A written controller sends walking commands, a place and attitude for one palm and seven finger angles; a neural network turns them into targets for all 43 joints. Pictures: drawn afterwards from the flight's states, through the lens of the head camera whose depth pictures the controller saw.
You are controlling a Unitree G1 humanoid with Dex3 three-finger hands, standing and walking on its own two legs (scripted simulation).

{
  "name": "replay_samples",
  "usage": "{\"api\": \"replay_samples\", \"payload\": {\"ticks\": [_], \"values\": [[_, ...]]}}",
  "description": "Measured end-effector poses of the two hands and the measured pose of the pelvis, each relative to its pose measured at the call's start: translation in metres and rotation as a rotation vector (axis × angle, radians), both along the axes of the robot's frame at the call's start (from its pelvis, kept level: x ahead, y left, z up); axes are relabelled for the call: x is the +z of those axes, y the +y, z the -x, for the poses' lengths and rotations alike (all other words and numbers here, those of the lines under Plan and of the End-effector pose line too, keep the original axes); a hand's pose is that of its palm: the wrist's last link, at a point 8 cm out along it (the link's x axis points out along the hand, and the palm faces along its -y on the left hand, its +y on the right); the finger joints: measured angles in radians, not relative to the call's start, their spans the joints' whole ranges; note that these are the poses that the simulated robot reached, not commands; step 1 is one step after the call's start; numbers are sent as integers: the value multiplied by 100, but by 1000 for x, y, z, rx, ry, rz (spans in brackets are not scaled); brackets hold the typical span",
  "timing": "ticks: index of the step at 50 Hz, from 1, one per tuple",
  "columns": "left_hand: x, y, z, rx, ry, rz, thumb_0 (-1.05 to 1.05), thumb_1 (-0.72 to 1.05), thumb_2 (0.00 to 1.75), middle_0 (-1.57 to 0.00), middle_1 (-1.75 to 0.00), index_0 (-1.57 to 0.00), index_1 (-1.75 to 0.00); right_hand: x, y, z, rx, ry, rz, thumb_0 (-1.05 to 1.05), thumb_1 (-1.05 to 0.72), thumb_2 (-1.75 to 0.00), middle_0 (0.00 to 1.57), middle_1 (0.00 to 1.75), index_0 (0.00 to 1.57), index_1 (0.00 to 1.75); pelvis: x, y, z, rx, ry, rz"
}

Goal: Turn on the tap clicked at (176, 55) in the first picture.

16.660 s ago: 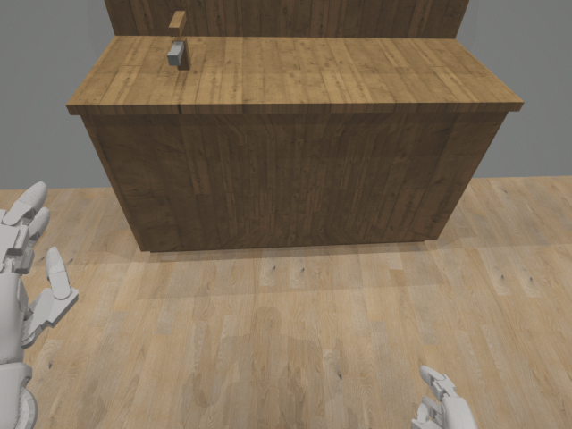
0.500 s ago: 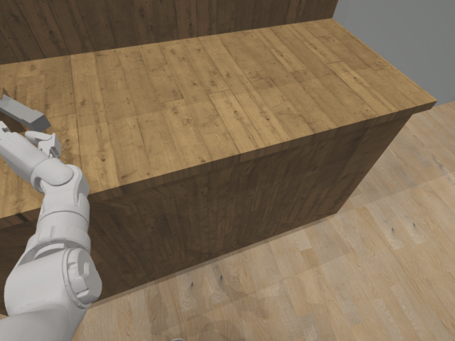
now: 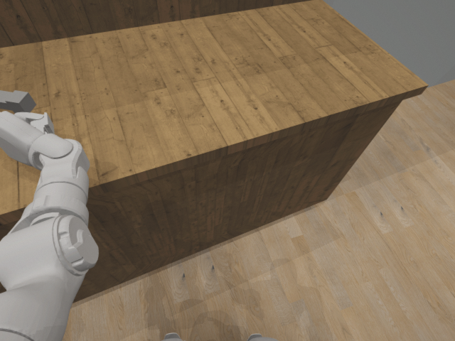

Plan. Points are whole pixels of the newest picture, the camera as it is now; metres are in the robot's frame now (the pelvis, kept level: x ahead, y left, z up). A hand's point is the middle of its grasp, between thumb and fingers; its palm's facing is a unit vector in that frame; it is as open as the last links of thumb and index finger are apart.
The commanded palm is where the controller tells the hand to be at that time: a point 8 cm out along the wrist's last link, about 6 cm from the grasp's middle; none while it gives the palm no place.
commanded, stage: push the lever round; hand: left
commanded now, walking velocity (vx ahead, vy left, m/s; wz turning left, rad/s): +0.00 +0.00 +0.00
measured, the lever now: (21, 102) +0.52 +0.32 +0.11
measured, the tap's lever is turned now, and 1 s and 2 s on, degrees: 57 86 86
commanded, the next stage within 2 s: lift the hand up off the lever in 0.56 s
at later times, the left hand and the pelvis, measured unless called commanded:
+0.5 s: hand (49, 110) +0.51 +0.28 +0.10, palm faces +0.84 -0.53 -0.10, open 8.0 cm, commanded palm +0.46 +0.29 +0.10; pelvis +0.02 +0.00 +0.00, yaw +0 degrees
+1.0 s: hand (37, 105) +0.52 +0.30 +0.11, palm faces +0.85 -0.52 -0.09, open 7.9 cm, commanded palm +0.46 +0.30 +0.11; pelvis +0.02 +0.00 +0.00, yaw -1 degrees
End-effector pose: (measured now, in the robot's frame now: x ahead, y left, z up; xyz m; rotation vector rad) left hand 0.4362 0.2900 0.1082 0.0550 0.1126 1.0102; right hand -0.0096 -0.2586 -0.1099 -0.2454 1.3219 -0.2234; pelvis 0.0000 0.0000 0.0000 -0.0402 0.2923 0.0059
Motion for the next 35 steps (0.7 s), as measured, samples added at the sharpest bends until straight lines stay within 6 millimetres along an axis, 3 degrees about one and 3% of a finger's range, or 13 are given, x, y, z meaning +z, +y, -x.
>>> {"api": "replay_samples", "payload": {"ticks": [11,28,35], "values": [[-2,4,-12,11,6,-4,1,90,91,-15,-15,-14,-16,2,-2,9,-35,42,-8,1,-91,-90,20,30,21,30,1,-4,-11,-8,12,0],[0,1,-25,6,14,3,2,90,90,-15,-15,-11,-14,3,-5,-13,-4,20,-5,1,-91,-90,20,30,21,30,1,-4,-19,1,23,1],[1,2,-31,4,18,4,2,90,90,-15,-15,-11,-14,3,-4,-11,-8,21,-3,1,-91,-90,20,30,21,30,0,-4,-19,-1,34,2]]}}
